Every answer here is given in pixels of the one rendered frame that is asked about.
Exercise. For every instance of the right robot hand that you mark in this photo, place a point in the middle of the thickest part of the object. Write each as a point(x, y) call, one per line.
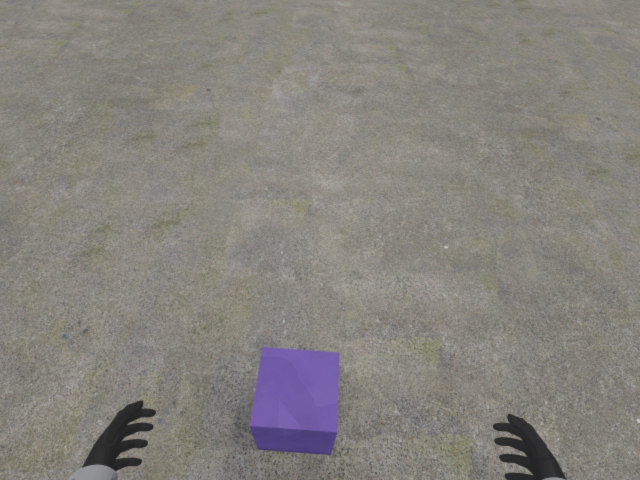
point(539, 461)

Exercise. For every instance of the carton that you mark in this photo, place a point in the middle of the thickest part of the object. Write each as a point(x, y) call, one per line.
point(295, 406)

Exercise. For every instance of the left robot hand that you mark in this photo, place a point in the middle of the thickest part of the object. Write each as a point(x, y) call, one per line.
point(109, 445)

